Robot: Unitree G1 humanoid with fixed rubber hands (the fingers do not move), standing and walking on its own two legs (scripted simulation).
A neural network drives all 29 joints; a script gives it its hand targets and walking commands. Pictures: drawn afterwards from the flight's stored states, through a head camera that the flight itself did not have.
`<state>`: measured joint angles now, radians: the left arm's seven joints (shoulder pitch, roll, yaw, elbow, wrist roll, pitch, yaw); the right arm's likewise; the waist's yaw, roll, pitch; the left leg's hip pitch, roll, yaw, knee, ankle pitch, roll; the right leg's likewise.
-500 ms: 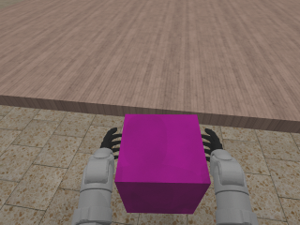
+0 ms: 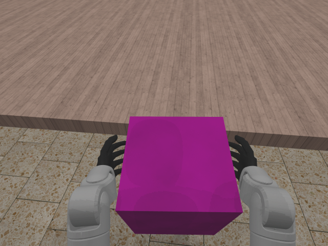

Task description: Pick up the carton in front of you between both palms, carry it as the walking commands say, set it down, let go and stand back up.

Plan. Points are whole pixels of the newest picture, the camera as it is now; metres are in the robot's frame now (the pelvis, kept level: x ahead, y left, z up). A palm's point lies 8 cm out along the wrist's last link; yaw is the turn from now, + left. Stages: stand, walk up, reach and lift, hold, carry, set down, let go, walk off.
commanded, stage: carry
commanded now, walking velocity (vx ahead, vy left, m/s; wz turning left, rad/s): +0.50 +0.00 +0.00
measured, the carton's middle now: (175, 180) +0.26 +0.00 +0.03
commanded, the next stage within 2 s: none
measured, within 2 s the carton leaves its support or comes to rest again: neither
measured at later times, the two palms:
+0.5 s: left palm (127, 93) +0.52 +0.15 +0.11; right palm (222, 92) +0.54 -0.15 +0.10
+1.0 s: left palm (139, 32) +0.91 +0.15 +0.15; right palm (208, 31) +0.91 -0.15 +0.15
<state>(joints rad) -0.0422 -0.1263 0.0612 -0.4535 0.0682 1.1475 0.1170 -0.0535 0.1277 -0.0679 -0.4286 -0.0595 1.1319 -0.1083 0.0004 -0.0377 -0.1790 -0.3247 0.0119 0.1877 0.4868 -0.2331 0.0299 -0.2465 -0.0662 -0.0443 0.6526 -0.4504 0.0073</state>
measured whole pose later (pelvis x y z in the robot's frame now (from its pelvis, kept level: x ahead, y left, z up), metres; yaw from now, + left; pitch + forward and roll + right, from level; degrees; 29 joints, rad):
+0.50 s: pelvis +0.29 -0.02 +0.01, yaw +1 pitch +7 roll +2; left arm 0.03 -0.13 0.03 -0.55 0.01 1.18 0.16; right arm 0.05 0.13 -0.06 -0.56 -0.03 1.16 -0.13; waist 0.06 -0.01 -0.15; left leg -0.59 0.07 0.18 0.64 -0.18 0.00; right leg -0.02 -0.05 -0.19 0.27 -0.35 0.00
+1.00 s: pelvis +0.64 +0.00 +0.00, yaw +1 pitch +3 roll -1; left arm -0.21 -0.11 0.11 -0.54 0.00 1.25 0.18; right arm -0.24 0.11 -0.12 -0.49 0.02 1.22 -0.17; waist -0.04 0.01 -0.12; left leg 0.03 0.04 0.20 0.33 -0.41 0.00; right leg -0.60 -0.08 -0.16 0.62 -0.10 -0.04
